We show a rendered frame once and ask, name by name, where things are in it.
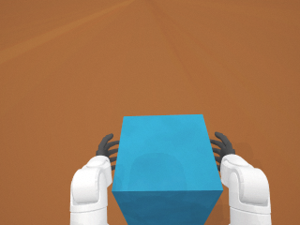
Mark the carton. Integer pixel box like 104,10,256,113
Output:
112,114,223,225

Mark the robot right hand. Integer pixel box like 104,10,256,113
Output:
209,131,235,171

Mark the robot left forearm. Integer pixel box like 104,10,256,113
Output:
69,156,113,225

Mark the robot right forearm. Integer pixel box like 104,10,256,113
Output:
220,154,272,225

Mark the robot left hand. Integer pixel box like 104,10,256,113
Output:
96,133,120,171

